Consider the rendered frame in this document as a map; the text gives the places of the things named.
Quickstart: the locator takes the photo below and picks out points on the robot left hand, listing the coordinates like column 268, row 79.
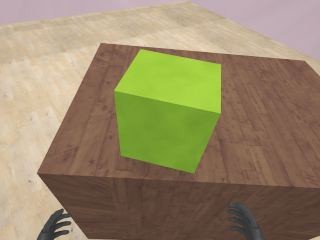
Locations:
column 48, row 231

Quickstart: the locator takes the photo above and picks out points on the carton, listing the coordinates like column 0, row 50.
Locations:
column 167, row 107

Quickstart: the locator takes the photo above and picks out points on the pedestal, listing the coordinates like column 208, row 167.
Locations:
column 264, row 153

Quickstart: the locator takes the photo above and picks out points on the robot right hand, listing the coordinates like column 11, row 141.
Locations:
column 251, row 229

